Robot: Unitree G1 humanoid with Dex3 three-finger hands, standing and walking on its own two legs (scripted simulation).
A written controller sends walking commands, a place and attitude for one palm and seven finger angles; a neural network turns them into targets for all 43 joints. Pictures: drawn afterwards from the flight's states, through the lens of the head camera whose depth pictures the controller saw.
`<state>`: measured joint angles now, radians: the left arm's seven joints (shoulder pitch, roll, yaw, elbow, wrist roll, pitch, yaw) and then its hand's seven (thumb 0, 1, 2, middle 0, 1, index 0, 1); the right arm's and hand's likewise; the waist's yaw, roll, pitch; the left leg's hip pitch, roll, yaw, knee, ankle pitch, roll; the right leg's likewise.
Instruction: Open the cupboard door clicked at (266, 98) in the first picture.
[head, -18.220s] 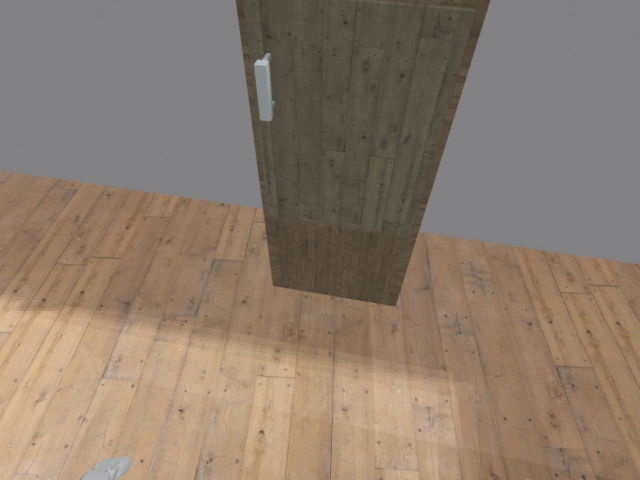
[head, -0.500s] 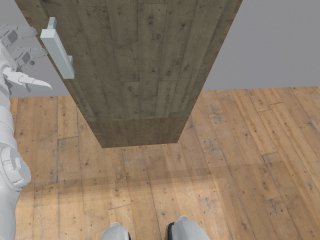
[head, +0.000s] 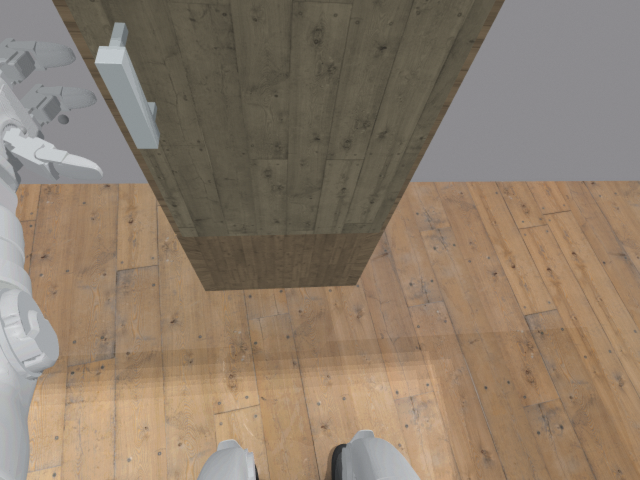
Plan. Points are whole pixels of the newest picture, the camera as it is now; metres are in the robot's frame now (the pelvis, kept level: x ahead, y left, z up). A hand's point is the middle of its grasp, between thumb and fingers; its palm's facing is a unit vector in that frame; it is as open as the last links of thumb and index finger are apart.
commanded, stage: move the hooked fingers beside the handle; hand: left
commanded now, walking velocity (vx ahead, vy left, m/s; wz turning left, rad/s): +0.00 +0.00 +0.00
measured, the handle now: (134, 89) +0.54 +0.18 +0.11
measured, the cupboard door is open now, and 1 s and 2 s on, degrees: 0 0 0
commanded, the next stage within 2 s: slide the fingers in behind the handle in 0.02 s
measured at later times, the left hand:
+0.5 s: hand (85, 120) +0.50 +0.22 +0.11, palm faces -0.03 -1.00 +0.00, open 14.0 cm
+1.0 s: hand (120, 123) +0.50 +0.19 +0.11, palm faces -0.02 -1.00 +0.00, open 13.9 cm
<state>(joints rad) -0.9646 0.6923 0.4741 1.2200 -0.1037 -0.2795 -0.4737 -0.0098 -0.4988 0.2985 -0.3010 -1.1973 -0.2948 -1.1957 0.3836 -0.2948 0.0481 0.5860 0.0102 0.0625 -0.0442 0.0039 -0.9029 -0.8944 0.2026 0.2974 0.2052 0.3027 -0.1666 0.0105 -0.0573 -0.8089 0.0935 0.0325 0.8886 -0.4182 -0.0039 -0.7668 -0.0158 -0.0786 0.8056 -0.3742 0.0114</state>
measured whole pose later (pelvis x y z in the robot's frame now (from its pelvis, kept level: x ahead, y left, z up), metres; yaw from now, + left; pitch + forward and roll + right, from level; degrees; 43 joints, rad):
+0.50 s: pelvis +0.00 +0.01 +0.00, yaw -1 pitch +18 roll -3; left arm -0.92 0.60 0.46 1.16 -0.10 -0.29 -0.39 -0.01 -0.50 0.30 -0.30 -1.20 -0.29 -1.20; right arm 0.42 -0.28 0.04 0.60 0.00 0.06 -0.02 0.01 -0.90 -0.89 0.20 0.30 0.21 0.30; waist -0.17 0.02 -0.08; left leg -0.79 0.09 0.05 0.89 -0.42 0.00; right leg -0.75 -0.02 -0.06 0.80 -0.37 0.02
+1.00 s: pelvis -0.01 +0.00 +0.00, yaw +0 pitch +18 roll -2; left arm -0.96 0.52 0.39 1.18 -0.10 -0.31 -0.31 -0.01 -0.50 0.30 -0.30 -1.20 -0.30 -1.22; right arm 0.40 -0.28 0.03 0.63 0.00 0.02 -0.02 0.01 -0.90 -0.89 0.20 0.30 0.20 0.30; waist -0.15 0.03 -0.07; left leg -0.79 0.08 0.03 0.89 -0.41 -0.01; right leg -0.76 -0.02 -0.08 0.83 -0.37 0.01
